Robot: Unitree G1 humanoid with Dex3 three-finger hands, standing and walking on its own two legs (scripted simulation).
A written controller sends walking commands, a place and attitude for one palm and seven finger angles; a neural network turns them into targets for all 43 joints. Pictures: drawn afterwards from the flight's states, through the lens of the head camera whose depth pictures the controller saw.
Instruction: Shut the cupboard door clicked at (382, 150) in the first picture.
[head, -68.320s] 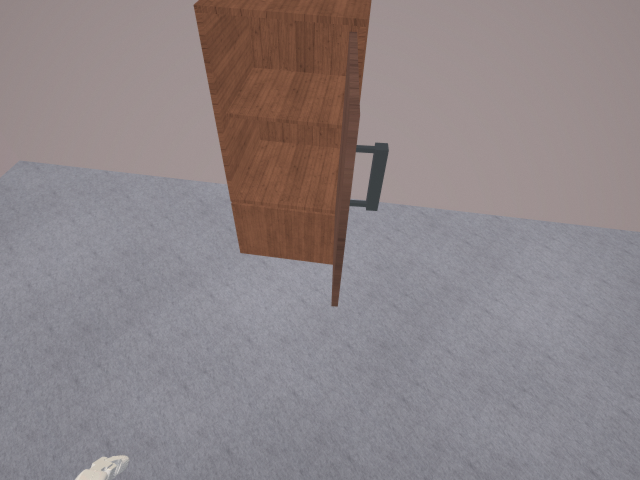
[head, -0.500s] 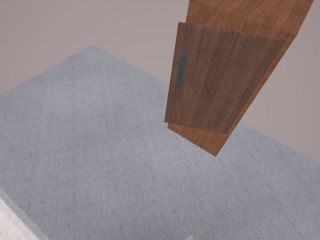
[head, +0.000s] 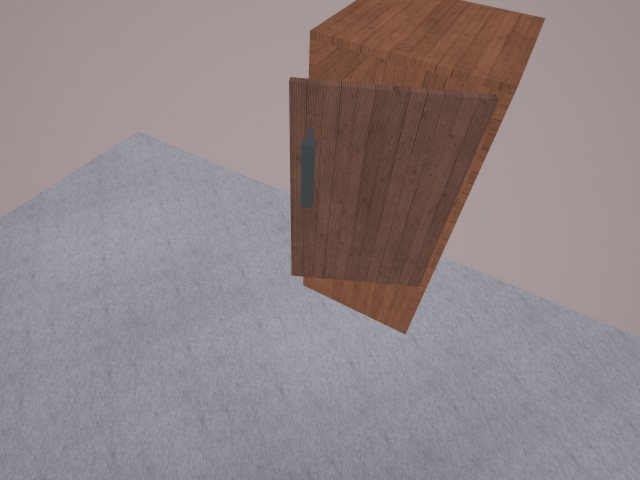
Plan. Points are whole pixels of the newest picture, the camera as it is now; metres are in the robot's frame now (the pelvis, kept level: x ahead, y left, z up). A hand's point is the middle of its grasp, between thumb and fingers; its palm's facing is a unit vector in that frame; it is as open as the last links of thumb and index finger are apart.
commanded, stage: take the last steps up to it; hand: left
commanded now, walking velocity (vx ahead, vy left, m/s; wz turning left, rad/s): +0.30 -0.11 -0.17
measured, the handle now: (308, 168) +0.70 +0.06 -0.03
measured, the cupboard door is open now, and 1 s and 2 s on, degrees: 24 24 24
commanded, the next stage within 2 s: come to a stop and stand still in 0.52 s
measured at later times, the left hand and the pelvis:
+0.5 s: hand (266, 400) +0.27 +0.10 -0.18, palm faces -0.13 -0.97 -0.20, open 7.4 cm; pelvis +0.16 -0.07 -0.02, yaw -6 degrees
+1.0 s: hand (281, 388) +0.29 +0.08 -0.18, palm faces +0.00 -0.98 -0.22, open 7.3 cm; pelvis +0.25 -0.10 +0.00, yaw -4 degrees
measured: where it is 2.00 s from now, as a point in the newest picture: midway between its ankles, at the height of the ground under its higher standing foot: outside the picture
